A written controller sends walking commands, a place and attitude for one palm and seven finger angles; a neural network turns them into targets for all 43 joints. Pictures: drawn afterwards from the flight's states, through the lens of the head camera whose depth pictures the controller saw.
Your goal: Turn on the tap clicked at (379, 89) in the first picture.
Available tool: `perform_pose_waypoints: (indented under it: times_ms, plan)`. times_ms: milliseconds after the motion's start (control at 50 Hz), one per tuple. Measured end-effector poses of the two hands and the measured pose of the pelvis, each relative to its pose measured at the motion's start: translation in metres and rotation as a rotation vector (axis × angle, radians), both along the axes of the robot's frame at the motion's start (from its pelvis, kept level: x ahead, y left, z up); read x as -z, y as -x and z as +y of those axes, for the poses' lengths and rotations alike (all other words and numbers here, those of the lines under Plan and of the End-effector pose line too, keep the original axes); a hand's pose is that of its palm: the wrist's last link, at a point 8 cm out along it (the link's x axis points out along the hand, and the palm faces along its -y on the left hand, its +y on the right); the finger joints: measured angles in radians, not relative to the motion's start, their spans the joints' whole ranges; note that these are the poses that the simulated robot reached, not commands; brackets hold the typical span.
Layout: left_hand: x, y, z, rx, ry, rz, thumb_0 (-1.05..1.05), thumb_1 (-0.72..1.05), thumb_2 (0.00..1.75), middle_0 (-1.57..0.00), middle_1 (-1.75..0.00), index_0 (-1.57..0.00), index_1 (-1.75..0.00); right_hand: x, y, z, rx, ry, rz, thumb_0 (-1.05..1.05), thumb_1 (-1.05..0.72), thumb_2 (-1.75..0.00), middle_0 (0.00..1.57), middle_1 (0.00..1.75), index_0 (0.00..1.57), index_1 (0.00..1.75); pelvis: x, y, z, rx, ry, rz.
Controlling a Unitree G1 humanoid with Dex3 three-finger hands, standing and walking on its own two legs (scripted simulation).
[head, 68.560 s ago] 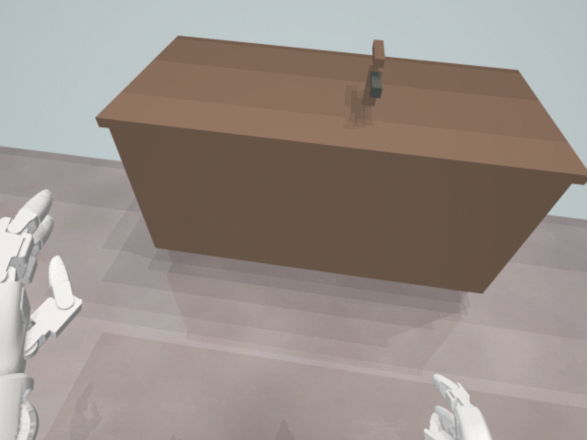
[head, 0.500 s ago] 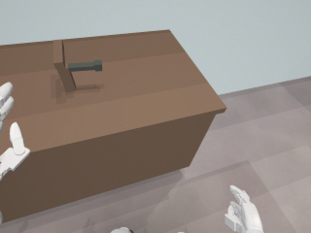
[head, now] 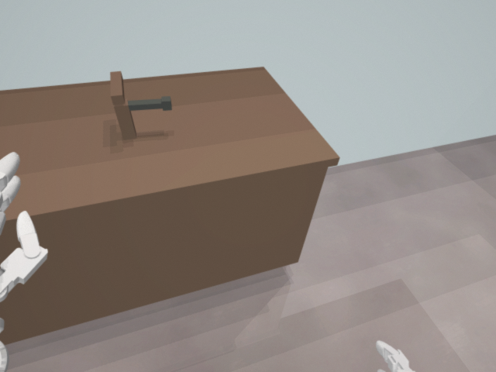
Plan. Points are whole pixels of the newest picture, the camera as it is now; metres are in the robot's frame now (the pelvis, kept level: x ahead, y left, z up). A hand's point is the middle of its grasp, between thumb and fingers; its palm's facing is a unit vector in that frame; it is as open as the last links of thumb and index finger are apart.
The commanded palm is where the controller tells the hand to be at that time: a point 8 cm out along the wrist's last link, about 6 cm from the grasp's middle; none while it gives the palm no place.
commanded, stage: stop stepping back and stand still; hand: left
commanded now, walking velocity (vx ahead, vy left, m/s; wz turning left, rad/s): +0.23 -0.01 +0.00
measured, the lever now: (166, 103) +0.78 +0.24 +0.04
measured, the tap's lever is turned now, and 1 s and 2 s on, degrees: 84 84 84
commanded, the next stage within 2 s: stand and check the lever's angle in 0.34 s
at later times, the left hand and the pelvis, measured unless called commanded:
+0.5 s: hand (44, 278) +0.18 +0.23 +0.17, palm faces +0.42 -0.82 -0.39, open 7.4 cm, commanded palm +0.13 +0.27 +0.19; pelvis -0.03 -0.02 +0.00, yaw +0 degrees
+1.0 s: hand (69, 257) +0.21 +0.22 +0.17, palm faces +0.37 -0.85 -0.37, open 7.4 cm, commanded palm +0.16 +0.26 +0.19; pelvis +0.00 -0.02 +0.01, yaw +0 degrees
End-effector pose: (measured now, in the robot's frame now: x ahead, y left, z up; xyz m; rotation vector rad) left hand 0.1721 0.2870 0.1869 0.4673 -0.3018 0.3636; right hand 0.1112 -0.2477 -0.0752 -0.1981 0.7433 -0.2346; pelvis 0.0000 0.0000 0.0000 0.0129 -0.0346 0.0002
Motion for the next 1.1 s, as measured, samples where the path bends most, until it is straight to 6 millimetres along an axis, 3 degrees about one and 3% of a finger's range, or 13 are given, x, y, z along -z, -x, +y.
perform_pose_waypoints:
  times_ms: [140, 320, 440, 580, 760, 940, 1100]
  plan:
    - [0.006, 0.027, -0.014, -0.014, 0.037, -0.001, 0.01, 0.89, 0.9, -0.2, -0.3, -0.21, -0.3, 0.022, 0.007, 0.004, -0.081, -0.031, 0.077, 0.01, -0.9, -0.9, 0.21, 0.3, 0.2, 0.3, 0.005, 0.019, -0.007, -0.025, 0.03, -0.024]
    - [0.002, 0.033, -0.008, 0.018, 0.019, -0.003, 0.01, 0.89, 0.9, -0.21, -0.3, -0.21, -0.3, -0.005, -0.001, 0.013, -0.06, 0.004, -0.052, 0.01, -0.9, -0.9, 0.21, 0.3, 0.2, 0.3, 0.002, 0.035, 0.0, 0.003, 0.016, -0.022]
    - [-0.006, 0.03, -0.006, -0.033, 0.015, 0.02, 0.01, 0.89, 0.9, -0.21, -0.3, -0.21, -0.3, -0.009, -0.001, 0.021, -0.094, -0.057, -0.05, 0.01, -0.9, -0.9, 0.2, 0.3, 0.2, 0.3, -0.008, 0.028, -0.009, -0.01, 0.026, -0.008]
    - [0.013, 0.023, -0.025, -0.01, 0.07, 0.059, 0.01, 0.89, 0.9, -0.2, -0.3, -0.21, -0.3, 0.008, -0.01, 0.006, -0.11, -0.034, 0.023, 0.01, -0.9, -0.9, 0.21, 0.3, 0.2, 0.3, 0.0, 0.024, -0.015, -0.007, 0.048, -0.007]
    - [-0.001, 0.005, -0.023, -0.004, 0.01, 0.051, 0.01, 0.89, 0.9, -0.21, -0.3, -0.21, -0.3, -0.009, -0.031, -0.003, -0.072, -0.014, -0.015, 0.01, -0.9, -0.9, 0.2, 0.3, 0.2, 0.3, -0.009, 0.009, -0.017, -0.003, 0.024, -0.001]
    - [0.007, -0.001, -0.028, 0.005, 0.055, 0.092, 0.01, 0.89, 0.9, -0.21, -0.3, -0.21, -0.3, -0.017, -0.054, -0.003, -0.09, -0.016, -0.052, 0.01, -0.9, -0.9, 0.2, 0.3, 0.2, 0.3, -0.012, 0.002, -0.017, 0.002, 0.028, 0.004]
    - [0.004, 0.0, -0.022, -0.014, 0.059, 0.087, 0.01, 0.89, 0.9, -0.21, -0.3, -0.21, -0.3, -0.02, -0.06, 0.004, -0.103, -0.017, -0.056, 0.01, -0.9, -0.9, 0.2, 0.3, 0.2, 0.3, -0.014, 0.0, -0.015, 0.004, 0.029, 0.003]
